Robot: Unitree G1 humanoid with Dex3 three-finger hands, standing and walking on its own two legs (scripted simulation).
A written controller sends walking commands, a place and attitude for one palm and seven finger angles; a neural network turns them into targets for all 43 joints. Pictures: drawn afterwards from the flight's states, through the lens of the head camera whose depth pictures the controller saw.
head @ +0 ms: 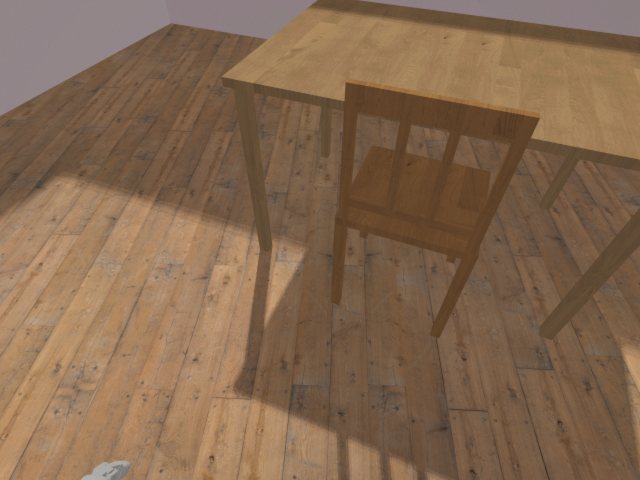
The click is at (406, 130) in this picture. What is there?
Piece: chair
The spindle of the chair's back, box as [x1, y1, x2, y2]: [385, 121, 410, 209]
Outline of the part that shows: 409,122 400,121 385,204 385,207 389,209 393,208 410,127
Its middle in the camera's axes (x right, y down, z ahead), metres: +0.19 -0.17 +0.94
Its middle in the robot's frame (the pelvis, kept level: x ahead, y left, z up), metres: +0.82 -0.15 -0.10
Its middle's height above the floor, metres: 0.67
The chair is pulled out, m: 0.00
